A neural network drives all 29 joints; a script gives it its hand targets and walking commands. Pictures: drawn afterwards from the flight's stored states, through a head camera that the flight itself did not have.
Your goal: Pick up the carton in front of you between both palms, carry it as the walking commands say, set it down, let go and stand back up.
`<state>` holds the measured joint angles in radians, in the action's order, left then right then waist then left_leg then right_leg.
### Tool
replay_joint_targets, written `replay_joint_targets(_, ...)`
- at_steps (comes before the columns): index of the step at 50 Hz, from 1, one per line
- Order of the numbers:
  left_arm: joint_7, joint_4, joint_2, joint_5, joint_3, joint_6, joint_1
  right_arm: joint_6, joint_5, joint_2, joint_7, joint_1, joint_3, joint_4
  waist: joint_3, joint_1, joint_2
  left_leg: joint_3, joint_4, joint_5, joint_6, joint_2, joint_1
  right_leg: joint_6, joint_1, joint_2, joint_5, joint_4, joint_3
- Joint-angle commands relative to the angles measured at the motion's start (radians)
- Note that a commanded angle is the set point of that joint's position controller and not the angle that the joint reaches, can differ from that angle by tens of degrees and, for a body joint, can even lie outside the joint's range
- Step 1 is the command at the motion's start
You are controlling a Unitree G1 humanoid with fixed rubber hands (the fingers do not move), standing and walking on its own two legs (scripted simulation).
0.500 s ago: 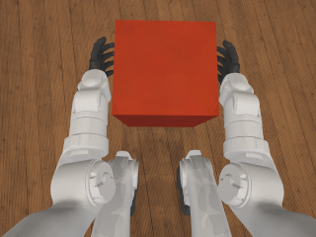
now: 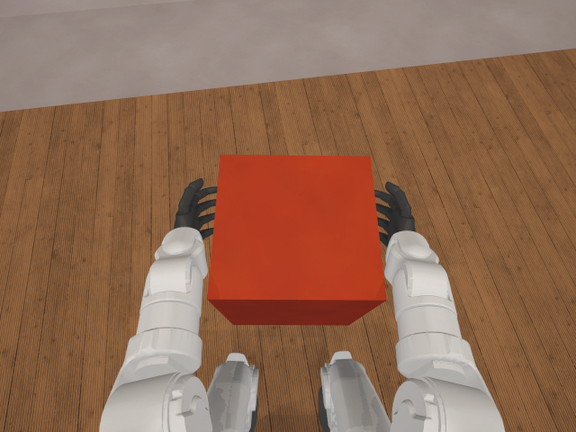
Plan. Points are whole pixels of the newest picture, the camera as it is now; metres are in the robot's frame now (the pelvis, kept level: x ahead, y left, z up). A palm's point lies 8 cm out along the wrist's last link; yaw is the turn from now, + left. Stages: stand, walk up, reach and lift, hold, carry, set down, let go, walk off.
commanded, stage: reach and lift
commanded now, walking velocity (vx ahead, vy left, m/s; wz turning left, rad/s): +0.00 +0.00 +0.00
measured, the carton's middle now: (293, 251) +0.39 -0.01 -0.10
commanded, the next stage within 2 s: hold in 1.60 s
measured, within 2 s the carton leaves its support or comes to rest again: neither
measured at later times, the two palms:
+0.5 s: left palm (144, 214) +0.35 +0.15 +0.12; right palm (447, 215) +0.35 -0.15 +0.12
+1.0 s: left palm (127, 207) +0.34 +0.15 +0.16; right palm (469, 208) +0.34 -0.15 +0.16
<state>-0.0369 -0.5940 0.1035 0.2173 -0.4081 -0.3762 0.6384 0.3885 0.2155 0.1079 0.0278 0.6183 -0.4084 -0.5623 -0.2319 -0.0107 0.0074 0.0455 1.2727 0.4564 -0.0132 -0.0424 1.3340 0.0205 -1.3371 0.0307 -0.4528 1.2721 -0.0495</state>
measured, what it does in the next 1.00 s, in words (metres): rises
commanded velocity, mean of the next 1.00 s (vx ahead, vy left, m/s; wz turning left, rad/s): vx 0.00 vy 0.00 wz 0.00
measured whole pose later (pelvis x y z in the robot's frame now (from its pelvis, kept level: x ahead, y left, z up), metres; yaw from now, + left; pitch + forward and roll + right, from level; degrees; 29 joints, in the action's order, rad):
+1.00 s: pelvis +0.03 +0.00 +0.13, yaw +0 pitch -5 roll +0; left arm 0.02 -0.38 0.18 0.31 -0.34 -0.60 0.35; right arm 0.61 0.30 0.17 -0.03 0.34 -0.33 -0.37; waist 0.04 0.00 0.00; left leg 0.06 0.46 0.21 0.00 -0.02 0.17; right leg 0.01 -0.17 0.01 -0.21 0.46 -0.05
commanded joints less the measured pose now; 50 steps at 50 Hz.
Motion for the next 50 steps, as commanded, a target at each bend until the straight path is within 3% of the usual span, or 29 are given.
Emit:
replay_joint_targets(1,0.253,-0.047,1.085,-0.144,0.580,0.003,0.520,-0.010,-0.146,1.064,-0.243,0.543,0.592,-0.035,-0.620,-0.002,-0.007,-0.012,-0.220,-0.217,0.013,-0.115,-0.466,-0.013,0.471,0.116,0.217,-0.224,0.019)
replay_joint_targets(13,0.258,0.024,1.085,-0.141,0.644,-0.020,0.299,0.010,-0.140,1.058,-0.253,0.328,0.654,0.025,-0.425,0.002,-0.005,0.032,-0.486,-0.341,0.017,-0.084,-0.792,-0.026,0.798,0.090,0.342,-0.480,-0.022)
replay_joint_targets(24,0.265,0.146,1.064,-0.170,0.716,-0.115,0.156,0.103,-0.158,1.033,-0.256,0.181,0.711,0.134,-0.199,0.007,-0.005,0.046,-0.733,-0.454,0.010,-0.055,-1.083,-0.023,1.094,0.064,0.448,-0.729,-0.032)
replay_joint_targets(28,0.272,0.187,1.051,-0.166,0.712,-0.169,0.121,0.156,-0.158,1.017,-0.259,0.144,0.709,0.180,-0.099,0.002,-0.006,0.044,-0.818,-0.435,0.010,-0.049,-1.161,-0.026,1.173,0.060,0.420,-0.818,-0.029)
replay_joint_targets(36,0.288,0.133,1.005,-0.106,0.592,-0.207,0.178,0.198,-0.105,0.986,-0.279,0.195,0.595,0.118,0.082,0.004,0.001,0.025,-0.893,-0.223,0.025,-0.039,-1.153,-0.032,1.184,0.049,0.234,-0.886,-0.012)
replay_joint_targets(42,0.298,0.165,1.031,-0.118,0.615,-0.197,0.267,0.188,-0.123,1.019,-0.290,0.291,0.632,0.160,0.003,0.009,-0.008,0.022,-0.883,-0.236,0.029,-0.040,-1.189,-0.028,1.217,0.046,0.244,-0.877,-0.011)
replay_joint_targets(50,0.296,0.185,1.010,-0.121,0.629,-0.212,0.231,0.204,-0.121,1.003,-0.282,0.250,0.639,0.177,-0.008,0.006,-0.012,0.019,-0.899,-0.284,0.025,-0.045,-1.221,-0.023,1.253,0.049,0.294,-0.894,-0.015)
